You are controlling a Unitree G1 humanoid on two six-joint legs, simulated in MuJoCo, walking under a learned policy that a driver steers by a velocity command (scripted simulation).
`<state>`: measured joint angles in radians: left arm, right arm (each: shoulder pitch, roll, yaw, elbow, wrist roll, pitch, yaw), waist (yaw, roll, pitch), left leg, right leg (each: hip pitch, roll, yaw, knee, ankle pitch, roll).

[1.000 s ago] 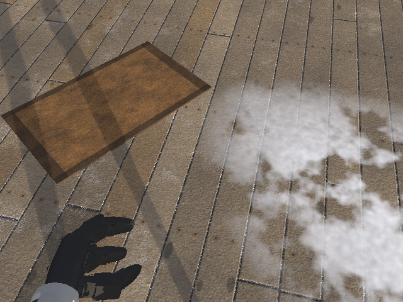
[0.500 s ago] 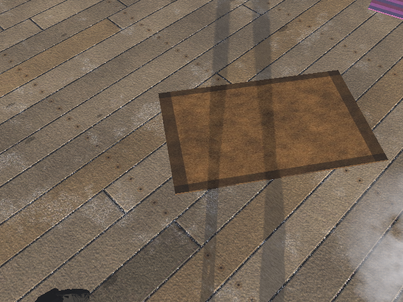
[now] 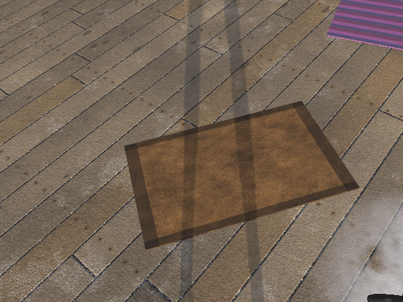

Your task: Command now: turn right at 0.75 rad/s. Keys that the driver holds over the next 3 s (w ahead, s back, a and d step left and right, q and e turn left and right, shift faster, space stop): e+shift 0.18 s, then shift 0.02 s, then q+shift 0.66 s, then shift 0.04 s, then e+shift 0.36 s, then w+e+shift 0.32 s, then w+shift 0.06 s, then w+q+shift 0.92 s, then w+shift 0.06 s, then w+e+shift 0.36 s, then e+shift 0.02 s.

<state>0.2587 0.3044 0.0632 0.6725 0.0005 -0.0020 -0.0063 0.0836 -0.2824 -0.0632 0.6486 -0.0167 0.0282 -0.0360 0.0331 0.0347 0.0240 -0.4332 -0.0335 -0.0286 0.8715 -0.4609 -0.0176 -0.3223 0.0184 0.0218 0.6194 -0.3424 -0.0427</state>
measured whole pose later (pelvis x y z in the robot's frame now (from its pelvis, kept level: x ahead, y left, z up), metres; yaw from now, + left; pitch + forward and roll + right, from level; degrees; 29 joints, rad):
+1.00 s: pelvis +0.07 +0.00 +0.01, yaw +14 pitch +1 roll -1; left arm 0.13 0.31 0.08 0.67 0.00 -0.03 0.00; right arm 0.14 -0.33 -0.08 0.62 0.01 0.05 -0.04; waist 0.00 0.00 0.02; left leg -0.25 -0.16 -0.36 0.54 -0.28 0.01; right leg -0.29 0.07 0.11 0.48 -0.18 0.04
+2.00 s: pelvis +0.40 -0.10 +0.01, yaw -8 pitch +1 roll +0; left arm 0.23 0.26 0.03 0.74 0.05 -0.06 -0.01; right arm 0.45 -0.25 -0.03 0.91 0.00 -0.05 0.03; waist -0.06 0.01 0.02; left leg -0.40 0.08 -0.04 1.24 -0.24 0.11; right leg -0.24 0.00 -0.14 0.51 -0.29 -0.05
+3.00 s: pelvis +1.30 -0.04 +0.01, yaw +19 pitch +2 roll -1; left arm 0.60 0.28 0.06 0.93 0.01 -0.06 -0.01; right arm 0.01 -0.27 0.03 0.63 -0.07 -0.08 0.05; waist 0.10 0.02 0.01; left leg -0.64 0.06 -0.06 0.86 -0.20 0.00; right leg -0.07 0.13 0.13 0.31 -0.26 -0.08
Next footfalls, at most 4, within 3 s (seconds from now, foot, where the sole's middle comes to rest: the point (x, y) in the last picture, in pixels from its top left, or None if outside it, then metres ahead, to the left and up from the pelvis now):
0.54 left None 0.08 0.12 -0.77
1.00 right None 0.16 -0.09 -0.77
1.36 left None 0.11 0.12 -0.77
1.84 right None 0.41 -0.19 -0.77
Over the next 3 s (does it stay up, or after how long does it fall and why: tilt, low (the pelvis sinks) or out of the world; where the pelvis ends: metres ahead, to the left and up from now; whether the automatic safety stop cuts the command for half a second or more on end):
stays up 1.30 -0.04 0.01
